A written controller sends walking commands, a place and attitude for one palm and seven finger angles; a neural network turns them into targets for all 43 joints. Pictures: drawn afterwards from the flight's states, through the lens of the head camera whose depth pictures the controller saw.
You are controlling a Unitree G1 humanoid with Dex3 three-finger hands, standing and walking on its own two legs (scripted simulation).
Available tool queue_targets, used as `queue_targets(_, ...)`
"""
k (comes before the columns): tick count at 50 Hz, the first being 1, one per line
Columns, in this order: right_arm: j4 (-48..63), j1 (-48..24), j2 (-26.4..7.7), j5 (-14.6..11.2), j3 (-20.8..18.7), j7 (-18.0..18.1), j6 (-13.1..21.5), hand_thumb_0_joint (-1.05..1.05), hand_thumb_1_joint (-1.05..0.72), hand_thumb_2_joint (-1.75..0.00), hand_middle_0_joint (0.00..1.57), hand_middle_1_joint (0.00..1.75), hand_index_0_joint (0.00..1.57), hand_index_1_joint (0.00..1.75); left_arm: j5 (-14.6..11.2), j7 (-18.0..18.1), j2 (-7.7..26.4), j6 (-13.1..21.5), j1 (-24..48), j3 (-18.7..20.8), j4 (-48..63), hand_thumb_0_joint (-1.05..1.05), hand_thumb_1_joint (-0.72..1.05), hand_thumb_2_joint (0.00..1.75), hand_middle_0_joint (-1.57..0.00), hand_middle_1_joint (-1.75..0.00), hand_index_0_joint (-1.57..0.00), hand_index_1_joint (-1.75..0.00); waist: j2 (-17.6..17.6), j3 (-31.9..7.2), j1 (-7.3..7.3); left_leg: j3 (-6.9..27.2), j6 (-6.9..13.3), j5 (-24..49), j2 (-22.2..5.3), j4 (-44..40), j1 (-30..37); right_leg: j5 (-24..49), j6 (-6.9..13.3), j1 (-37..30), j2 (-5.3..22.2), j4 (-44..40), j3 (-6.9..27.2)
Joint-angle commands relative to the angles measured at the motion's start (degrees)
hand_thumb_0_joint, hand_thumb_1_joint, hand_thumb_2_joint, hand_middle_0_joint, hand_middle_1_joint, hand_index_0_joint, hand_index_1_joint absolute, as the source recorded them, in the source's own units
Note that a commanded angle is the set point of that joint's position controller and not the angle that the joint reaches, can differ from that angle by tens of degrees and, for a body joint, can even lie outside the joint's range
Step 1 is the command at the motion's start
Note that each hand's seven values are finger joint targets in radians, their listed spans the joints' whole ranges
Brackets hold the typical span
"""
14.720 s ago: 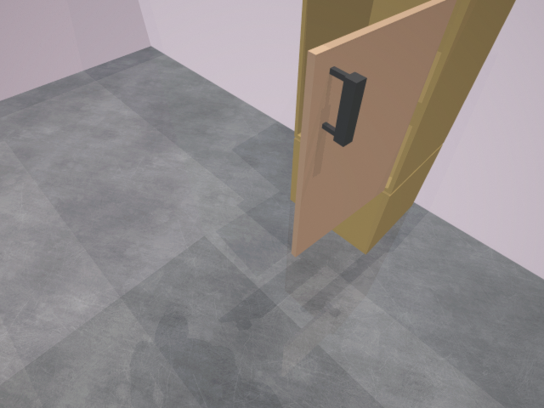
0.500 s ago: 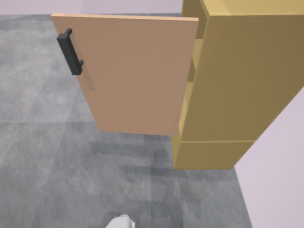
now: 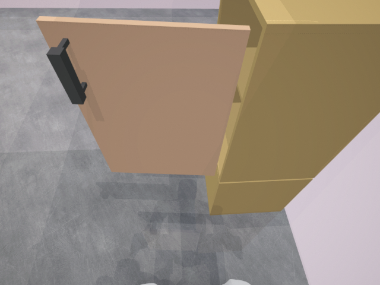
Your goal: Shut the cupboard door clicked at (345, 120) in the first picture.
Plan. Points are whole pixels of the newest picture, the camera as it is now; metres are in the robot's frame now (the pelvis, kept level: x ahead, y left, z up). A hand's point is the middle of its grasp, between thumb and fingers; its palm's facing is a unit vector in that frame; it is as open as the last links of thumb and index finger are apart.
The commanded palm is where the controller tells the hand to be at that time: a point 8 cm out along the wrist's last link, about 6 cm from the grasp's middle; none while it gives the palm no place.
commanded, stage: come to a stop and stand still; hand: left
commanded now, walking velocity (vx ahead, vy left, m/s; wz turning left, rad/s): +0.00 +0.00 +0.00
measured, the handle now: (72, 72) +0.50 +0.30 +0.15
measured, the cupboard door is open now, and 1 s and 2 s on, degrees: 85 85 85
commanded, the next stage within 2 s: look again from close up in 0.70 s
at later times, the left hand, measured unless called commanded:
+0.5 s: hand out of the picture +0.02 +0.11 -0.17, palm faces +0.06 -0.98 -0.20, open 7.2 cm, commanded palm none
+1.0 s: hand out of the picture -0.03 +0.10 -0.18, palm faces +0.04 -0.98 -0.17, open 7.4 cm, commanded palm none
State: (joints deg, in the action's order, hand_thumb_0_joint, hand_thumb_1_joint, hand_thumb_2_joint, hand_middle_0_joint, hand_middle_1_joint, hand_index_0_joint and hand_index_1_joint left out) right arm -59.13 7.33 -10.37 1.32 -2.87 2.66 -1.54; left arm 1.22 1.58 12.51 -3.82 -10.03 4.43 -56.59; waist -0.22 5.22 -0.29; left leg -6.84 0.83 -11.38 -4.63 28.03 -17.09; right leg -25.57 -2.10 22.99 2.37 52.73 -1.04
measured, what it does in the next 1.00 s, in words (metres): steps on the spot: right foot, then left foot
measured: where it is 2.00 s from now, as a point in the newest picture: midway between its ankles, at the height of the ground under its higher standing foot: outside the picture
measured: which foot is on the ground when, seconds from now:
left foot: down 0.00-0.10, up 0.12-0.30, down 0.32-1.00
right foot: up 0.00-0.08, down 0.10-1.00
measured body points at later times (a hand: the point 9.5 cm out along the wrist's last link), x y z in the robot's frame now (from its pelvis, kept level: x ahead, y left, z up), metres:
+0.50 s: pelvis -0.01 -0.07 +0.00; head +0.00 -0.07 +0.45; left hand +0.02 +0.16 -0.16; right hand -0.01 -0.28 -0.16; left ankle -0.02 +0.06 -0.74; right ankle -0.03 -0.16 -0.74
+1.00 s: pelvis +0.00 -0.05 +0.00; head +0.00 -0.06 +0.45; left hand -0.03 +0.15 -0.16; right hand -0.01 -0.27 -0.17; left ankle -0.02 +0.06 -0.74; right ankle -0.03 -0.16 -0.74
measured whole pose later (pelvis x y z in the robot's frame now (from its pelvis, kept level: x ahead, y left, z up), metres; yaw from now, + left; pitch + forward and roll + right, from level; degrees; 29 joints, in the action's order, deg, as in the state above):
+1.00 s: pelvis +0.00 -0.05 +0.00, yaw +0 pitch -1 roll -1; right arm -62.3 17.7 -8.5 0.6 0.2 1.8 1.2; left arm 0.7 2.5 5.4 1.7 -18.9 -0.7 -64.7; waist -2.0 1.2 0.6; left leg -2.0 0.3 -17.5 -1.1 30.1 -12.2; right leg -17.4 1.3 10.5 -0.2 28.2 -4.0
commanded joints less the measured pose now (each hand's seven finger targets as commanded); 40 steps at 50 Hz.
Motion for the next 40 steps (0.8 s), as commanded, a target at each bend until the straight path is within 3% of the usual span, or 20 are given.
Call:
queue_targets(1, 2.1, 3.8, -10.5, 0.3, -2.6, -0.3, 0.5, 0.0, -0.9, -0.9, 0.2, 0.3, 0.2, 0.3, -0.1, -0.3, 0.7, 1.5, -8.0, -0.7, 1.4, 0.0, 0.9, 0.9, -0.2, -0.3, -0.2, -0.3, -10.0, -9.6, -0.2, 11.1, 6.8, 16.6, -12.4, -5.5, 6.1, 4.1, 0.5, -8.5, -0.5, -16.6, -2.4)
queue_targets(3, 1.7, 5.4, -8.9, -0.5, -2.7, -0.8, 0.3, 0.0, -0.9, -0.9, 0.2, 0.3, 0.2, 0.3, 0.3, -0.1, 2.9, 2.4, -9.8, -0.5, 0.7, 0.0, 0.9, 0.9, -0.2, -0.3, -0.2, -0.3, -3.4, -9.0, -0.78, 8.1, 2.6, 8.2, -7.2, -0.1, 1.9, 15.8, 0.6, -15.4, 0.3, -30.7, -1.8)
queue_targets(4, 2.0, 6.7, -5.1, -0.9, -2.1, -1.2, 0.2, 0.0, -0.9, -0.9, 0.2, 0.3, 0.2, 0.3, 0.7, 0.2, 6.7, 3.2, -8.9, -0.2, 1.0, 0.0, 0.9, 0.9, -0.2, -0.3, -0.2, -0.3, 7.5, -7.6, -0.12, 4.4, -0.8, -2.3, -1.6, 5.7, -2.9, 20.8, 3.3, -17.0, 8.3, -35.9, 8.2)
queue_targets(5, 3.3, 4.9, -3.1, -0.9, -1.2, -1.6, -0.3, 0.0, -0.9, -0.9, 0.2, 0.3, 0.2, 0.3, 0.6, 0.2, 9.5, 3.6, -6.3, -0.3, 1.5, 0.0, 0.9, 0.9, -0.2, -0.3, -0.2, -0.3, 16.4, -4.7, 0.24, 2.6, -2.8, -17.4, 2.6, 10.8, -5.2, 24.7, 8.1, -11.2, 16.8, -37.9, 14.2)
queue_targets(6, 3.2, 3.7, -3.9, -0.8, -1.3, -1.8, -1.0, 0.0, -0.9, -0.9, 0.2, 0.3, 0.2, 0.3, 0.5, 0.2, 9.3, 3.6, -4.4, -1.0, 2.0, 0.0, 0.9, 0.9, -0.2, -0.3, -0.2, -0.3, 11.8, -4.7, -0.31, 5.4, -2.6, -19.7, 2.6, 16.3, -2.2, 18.6, 11.0, -5.4, 18.1, -39.0, 12.4)
queue_targets(7, 3.2, 2.8, -2.9, -0.4, -1.3, -2.0, -1.1, 0.0, -0.9, -0.9, 0.2, 0.3, 0.2, 0.3, 0.7, 0.3, 7.8, 3.7, -2.7, -1.2, 1.9, 0.0, 0.9, 0.9, -0.2, -0.3, -0.2, -0.3, 11.4, -3.0, 0.48, 5.8, -2.3, -18.1, 2.6, 18.3, -4.1, 24.1, 11.1, -6.1, 14.9, -37.5, 10.4)
queue_targets(8, 1.9, 4.1, -3.3, -0.3, -1.2, -1.7, -1.2, 0.0, -0.9, -0.9, 0.2, 0.3, 0.2, 0.3, 0.4, 0.3, 7.2, 4.0, -2.1, -1.3, 1.1, 0.0, 0.9, 0.9, -0.2, -0.3, -0.2, -0.3, 15.7, -3.7, 0.96, 5.9, -2.5, -17.4, 2.5, 19.6, -5.0, 30.1, 11.0, -9.1, 13.5, -35.7, 9.8)
queue_targets(12, -1.3, 7.5, -2.4, -0.9, -0.2, -1.5, -0.2, 0.0, -0.9, -0.9, 0.2, 0.3, 0.2, 0.3, -0.3, 0.6, 5.6, 4.9, -2.7, -1.9, -0.7, 0.0, 0.9, 0.9, -0.2, -0.3, -0.2, -0.3, 10.3, -5.0, 1.17, 4.6, -3.5, -11.9, 3.0, 9.7, -0.6, 42.4, 10.0, -15.2, 10.3, -31.0, 4.5)
queue_targets(14, -3.3, 9.1, -1.5, -0.9, 0.2, -1.3, 0.5, 0.0, -0.9, -0.9, 0.2, 0.3, 0.2, 0.3, -0.7, 0.6, 5.0, 5.1, -3.3, -2.2, -2.2, 0.0, 0.9, 0.9, -0.2, -0.3, -0.2, -0.3, 8.0, -5.2, 1.37, 4.6, -3.5, -3.0, 3.3, -1.3, 4.9, 40.1, 8.2, -15.4, 9.1, -28.8, 3.6)
queue_targets(15, -4.1, 9.8, -1.9, -0.7, 0.3, -1.1, 1.0, 0.0, -0.9, -0.9, 0.2, 0.3, 0.2, 0.3, -1.1, 0.6, 4.0, 5.1, -4.0, -2.3, -2.7, 0.0, 0.9, 0.9, -0.2, -0.3, -0.2, -0.3, 3.4, -5.3, 1.23, 6.0, -3.0, 5.2, 2.1, -5.4, 8.4, 38.1, 6.6, -14.1, 8.1, -27.4, 4.1)
queue_targets(16, -4.4, 10.2, -3.2, -0.5, 0.5, -0.7, 1.8, 0.0, -0.9, -0.9, 0.2, 0.3, 0.2, 0.3, -1.5, 0.5, 2.9, 5.1, -5.4, -2.6, -3.0, 0.0, 0.9, 0.9, -0.2, -0.3, -0.2, -0.3, -1.1, -7.3, 0.57, 9.1, -1.6, 17.0, -1.7, -5.1, 11.4, 34.6, 4.6, -13.4, 6.0, -27.1, 3.1)
queue_targets(17, -4.7, 9.7, -4.3, -0.5, 0.5, -0.4, 2.0, 0.0, -0.9, -0.9, 0.2, 0.3, 0.2, 0.3, -1.6, 0.6, 2.0, 5.1, -5.8, -2.9, -3.4, 0.0, 0.9, 0.9, -0.2, -0.3, -0.2, -0.3, -3.1, -7.7, -0.13, 9.9, -0.8, 21.1, -3.7, -3.7, 11.5, 30.6, 3.8, -14.1, 4.9, -28.8, 2.7)
queue_targets(18, -5.0, 9.8, -4.0, -0.6, 0.5, -0.3, 1.7, 0.0, -0.9, -0.9, 0.2, 0.3, 0.2, 0.3, -1.3, 0.8, 1.7, 4.9, -5.3, -2.8, -3.5, 0.0, 0.9, 0.9, -0.2, -0.3, -0.2, -0.3, -0.9, -6.7, 0.29, 8.9, -1.1, 16.1, -3.7, -3.9, 10.4, 26.3, 3.7, -14.5, 4.6, -31.3, 3.4)
queue_targets(20, -5.9, 9.3, -2.9, -0.6, 0.9, 0.0, 1.7, 0.0, -0.9, -0.9, 0.2, 0.3, 0.2, 0.3, -1.1, 0.6, 2.0, 4.4, -4.8, -2.9, -4.7, 0.0, 0.9, 0.9, -0.2, -0.3, -0.2, -0.3, -6.3, -4.3, 0.03, 9.6, -1.0, 13.2, -2.5, -5.5, 8.5, 24.5, 4.0, -15.0, 4.8, -31.8, 3.3)
queue_targets(22, -6.1, 9.4, -2.0, -0.6, 1.1, -0.1, 1.3, 0.0, -0.9, -0.9, 0.2, 0.3, 0.2, 0.3, -1.1, 0.5, 1.8, 4.3, -5.3, -3.0, -5.4, 0.0, 0.9, 0.9, -0.2, -0.3, -0.2, -0.3, -5.3, -1.1, 0.04, 9.3, -1.2, 5.1, -1.9, -7.5, 6.4, 18.1, 4.2, -14.3, 4.5, -34.6, 3.8)
queue_targets(24, -6.3, 10.4, -1.4, -0.5, 1.2, -0.2, 1.1, 0.0, -0.9, -0.9, 0.2, 0.3, 0.2, 0.3, -1.0, 0.3, 1.4, 4.3, -5.6, -3.1, -6.1, 0.0, 0.9, 0.9, -0.2, -0.3, -0.2, -0.3, -0.5, 0.6, 0.13, 8.9, -1.2, 0.8, -1.3, -8.7, 5.7, 13.3, 4.1, -13.8, 4.3, -36.9, 3.7)
queue_targets(27, -6.5, 11.5, -1.4, -0.3, 1.2, -0.4, 1.0, 0.0, -0.9, -0.9, 0.2, 0.3, 0.2, 0.3, -1.0, 0.3, 0.9, 4.5, -6.5, -3.3, -6.6, 0.0, 0.9, 0.9, -0.2, -0.3, -0.2, -0.3, 3.0, 2.1, 0.58, 8.4, -1.2, -0.1, -0.3, -8.6, 6.9, 8.9, 4.3, -10.9, 4.7, -38.7, 4.9)
queue_targets(30, -6.6, 12.3, -1.4, -0.3, 1.3, -0.5, 1.1, 0.0, -0.9, -0.9, 0.2, 0.3, 0.2, 0.3, -1.0, 0.3, 0.5, 4.7, -7.3, -3.4, -6.8, 0.0, 0.9, 0.9, -0.2, -0.3, -0.2, -0.3, 3.3, 1.7, 0.7, 8.1, -1.2, -0.4, 0.1, -8.7, 7.5, 7.3, 4.4, -10.6, 4.7, -39.4, 5.4)
queue_targets(39, -7.0, 13.4, -0.5, -0.7, 1.7, 0.0, 1.9, 0.0, -0.9, -0.9, 0.2, 0.3, 0.2, 0.3, -1.0, 0.5, -0.9, 5.4, -10.9, -3.5, -8.4, 0.0, 0.9, 0.9, -0.2, -0.3, -0.2, -0.3, 1.2, -0.2, 0.33, 8.0, -0.9, 3.9, -0.9, -8.6, 8.5, 16.2, 4.5, -13.2, 4.4, -37.6, 3.6)
queue_targets(40, -2.5, 5.9, -2.6, -1.2, 2.2, -1.1, 3.5, 0.0, -0.9, -0.9, 0.2, 0.3, 0.2, 0.3, 0.2, 2.8, 1.0, 7.3, -15.4, -3.8, -9.2, 0.0, 0.9, 0.9, -0.2, -0.3, -0.2, -0.3, 0.6, 0.3, -2.46, 5.1, -2.2, 3.0, -0.3, 4.9, 2.1, 47.7, 1.6, -12.7, 8.3, -33.9, 7.9)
